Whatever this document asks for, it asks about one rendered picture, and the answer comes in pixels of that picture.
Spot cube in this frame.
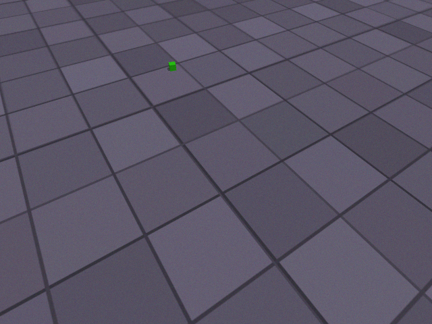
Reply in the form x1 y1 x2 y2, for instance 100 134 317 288
169 61 176 71

